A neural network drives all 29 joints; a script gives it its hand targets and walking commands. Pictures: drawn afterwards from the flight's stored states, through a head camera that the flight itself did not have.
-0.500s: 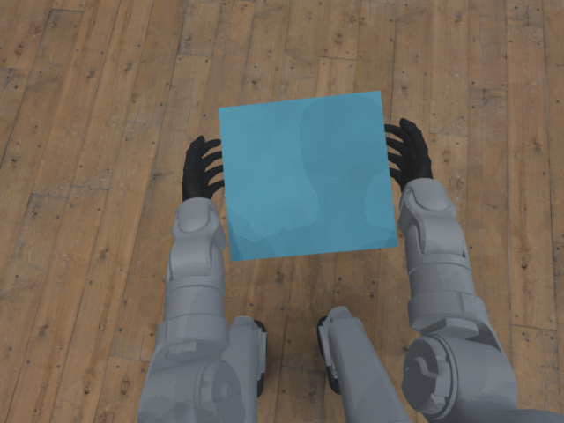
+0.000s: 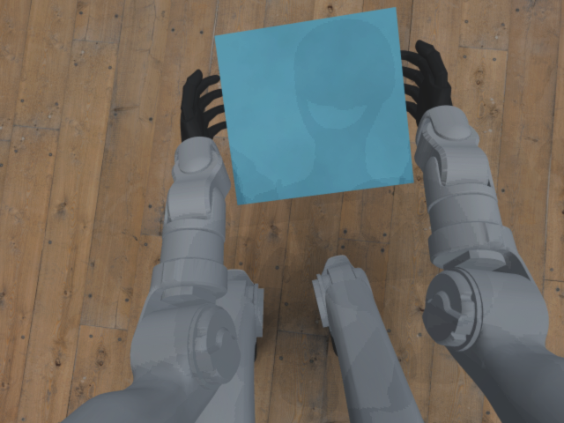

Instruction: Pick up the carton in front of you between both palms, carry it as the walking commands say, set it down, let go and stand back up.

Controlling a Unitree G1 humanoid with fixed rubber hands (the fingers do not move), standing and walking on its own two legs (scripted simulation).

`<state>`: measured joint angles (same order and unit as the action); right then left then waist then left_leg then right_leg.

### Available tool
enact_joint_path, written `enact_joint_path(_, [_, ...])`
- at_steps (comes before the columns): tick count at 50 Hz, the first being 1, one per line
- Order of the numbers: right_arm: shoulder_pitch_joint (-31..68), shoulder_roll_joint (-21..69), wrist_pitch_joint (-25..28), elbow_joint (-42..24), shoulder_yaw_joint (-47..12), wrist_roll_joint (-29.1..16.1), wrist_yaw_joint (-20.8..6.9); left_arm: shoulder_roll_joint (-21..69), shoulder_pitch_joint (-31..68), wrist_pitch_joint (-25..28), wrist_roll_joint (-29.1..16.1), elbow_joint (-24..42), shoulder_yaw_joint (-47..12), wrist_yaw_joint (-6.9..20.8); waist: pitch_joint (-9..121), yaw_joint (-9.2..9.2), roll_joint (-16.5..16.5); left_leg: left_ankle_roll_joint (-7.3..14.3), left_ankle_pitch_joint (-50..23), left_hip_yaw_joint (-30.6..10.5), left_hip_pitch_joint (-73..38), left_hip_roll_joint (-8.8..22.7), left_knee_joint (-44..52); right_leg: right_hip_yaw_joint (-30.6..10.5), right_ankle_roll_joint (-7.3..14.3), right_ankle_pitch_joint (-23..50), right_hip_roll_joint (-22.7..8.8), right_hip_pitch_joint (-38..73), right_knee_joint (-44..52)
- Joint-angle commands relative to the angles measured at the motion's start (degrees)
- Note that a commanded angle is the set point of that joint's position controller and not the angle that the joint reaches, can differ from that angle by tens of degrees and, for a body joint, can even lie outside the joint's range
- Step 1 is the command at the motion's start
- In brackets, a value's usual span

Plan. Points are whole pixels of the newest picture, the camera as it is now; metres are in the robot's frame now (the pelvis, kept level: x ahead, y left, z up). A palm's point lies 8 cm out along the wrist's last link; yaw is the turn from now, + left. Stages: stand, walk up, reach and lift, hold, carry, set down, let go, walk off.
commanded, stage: set down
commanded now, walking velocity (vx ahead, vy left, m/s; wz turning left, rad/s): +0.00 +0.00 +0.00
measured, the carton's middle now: (310, 128) +0.50 -0.08 -0.19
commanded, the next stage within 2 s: none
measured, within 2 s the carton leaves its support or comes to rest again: rests again in 0.96 s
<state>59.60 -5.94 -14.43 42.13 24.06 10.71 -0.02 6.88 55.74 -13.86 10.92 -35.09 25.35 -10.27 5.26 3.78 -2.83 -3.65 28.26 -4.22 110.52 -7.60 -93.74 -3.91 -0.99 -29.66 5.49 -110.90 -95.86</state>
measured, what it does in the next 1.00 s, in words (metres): lowers itself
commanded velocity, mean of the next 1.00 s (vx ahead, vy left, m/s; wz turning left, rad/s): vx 0.00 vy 0.00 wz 0.00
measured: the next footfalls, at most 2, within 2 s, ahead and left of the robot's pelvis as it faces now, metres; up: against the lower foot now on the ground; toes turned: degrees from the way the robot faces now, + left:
none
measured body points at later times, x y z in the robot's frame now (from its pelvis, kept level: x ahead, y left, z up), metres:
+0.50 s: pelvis -0.02 -0.01 -0.10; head +0.34 -0.07 +0.16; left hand +0.53 +0.05 -0.26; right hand +0.52 -0.25 -0.26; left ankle +0.10 +0.13 -0.49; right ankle +0.08 -0.11 -0.49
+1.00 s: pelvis -0.02 -0.01 -0.14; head +0.35 -0.05 +0.12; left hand +0.53 +0.06 -0.31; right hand +0.52 -0.25 -0.31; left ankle +0.10 +0.12 -0.49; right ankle +0.08 -0.11 -0.49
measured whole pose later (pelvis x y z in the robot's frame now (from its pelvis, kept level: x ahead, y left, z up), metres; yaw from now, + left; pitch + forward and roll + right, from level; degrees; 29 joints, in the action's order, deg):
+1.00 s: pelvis -0.02 -0.01 -0.14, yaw +2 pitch +38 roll +3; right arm 82.3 -19.9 -13.6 57.9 14.9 3.4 -1.0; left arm -3.1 78.0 -11.2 1.1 -50.5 21.4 -13.5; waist -18.1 5.5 -4.1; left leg -6.2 33.5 -2.7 126.8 -10.8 -122.0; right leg -1.6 0.2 -35.4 4.2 -127.3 -125.1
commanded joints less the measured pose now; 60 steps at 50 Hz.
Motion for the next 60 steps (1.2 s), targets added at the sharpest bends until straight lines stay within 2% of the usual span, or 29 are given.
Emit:
enact_joint_path(1, [31.69, 48.91, -0.01, 1.35, -26.00, -6.44, -13.94, 47.75, 40.83, 1.30, -5.65, -0.09, -29.21, 9.67, 60.26, 3.22, 1.69, 0.14, -11.98, 7.55, -29.09, -4.87, 2.87, 6.02, -1.28, 19.15, 3.17, 33.05, 7.12])
enact_joint_path(13, [41.38, 44.61, -0.90, 5.94, -23.54, -6.46, -15.18, 43.81, 51.46, 0.66, -5.98, -4.14, -24.27, 9.51, 56.14, 3.41, 2.85, 0.25, -9.24, 9.48, -21.19, -4.75, -6.64, 6.79, -1.18, 15.80, 2.28, 24.69, -0.97])
enact_joint_path(27, [50.43, 39.73, 0.51, 6.61, -28.83, -11.75, -14.37, 38.24, 60.77, 2.43, -12.37, -4.23, -26.74, 9.87, 56.25, 3.57, 5.11, 0.58, -11.97, 11.23, -14.44, -4.16, -19.03, 5.47, -1.29, 23.36, 0.55, 27.53, -11.15])
enact_joint_path(31, [53.43, 39.86, 1.27, 3.12, -30.45, -14.56, -14.84, 39.16, 63.02, 2.96, -14.65, -2.59, -29.86, 10.13, 55.66, 4.50, 2.26, 1.22, -14.74, 11.16, -15.31, -4.04, -21.66, 4.66, -0.67, 27.26, 0.66, 25.90, -13.13])
enact_joint_path(35, [50.27, 40.39, 1.38, 4.74, -30.72, -15.61, -14.67, 39.64, 61.81, 3.41, -15.90, -2.68, -31.73, 10.49, 55.29, 4.94, 1.09, 1.03, -15.98, 11.17, -12.58, -3.98, -22.99, 3.75, -0.09, 31.27, 0.56, 29.09, -14.68])
enact_joint_path(40, [46.89, 40.16, 1.57, 9.21, -28.22, -13.75, -15.46, 39.21, 58.71, 3.77, -14.81, -6.66, -29.49, 11.34, 46.63, 5.38, -0.17, 1.24, -13.98, 10.57, -9.31, -4.17, -23.44, 3.78, 0.50, 26.86, 0.53, 21.99, -15.09])
enact_joint_path(47, [50.30, 36.61, 2.58, 9.28, -26.37, -13.42, -16.39, 36.78, 59.93, 4.42, -14.44, -9.08, -27.32, 10.83, 41.32, 6.03, -1.73, 1.70, -13.01, 9.40, -11.53, -4.22, -23.85, 4.27, 1.11, 21.21, 0.21, 13.89, -16.38])
enact_joint_path(54, [49.98, 33.33, 2.23, 13.55, -23.20, -11.09, -17.60, 33.61, 57.57, 3.79, -11.47, -14.39, -21.95, 11.30, 31.95, 4.63, -1.41, 2.13, -8.42, 8.97, -8.78, -4.24, -23.41, 4.20, 1.66, 14.11, -0.17, 7.54, -16.74])
enact_joint_path(60, [48.21, 31.46, 1.99, 16.25, -21.16, -9.59, -18.37, 31.70, 54.73, 3.50, -9.10, -17.46, -18.66, 12.05, 26.62, 3.67, -0.90, 2.56, -7.33, 8.68, -7.05, -4.11, -23.52, 3.72, 2.04, 12.65, -0.28, 4.92, -17.20])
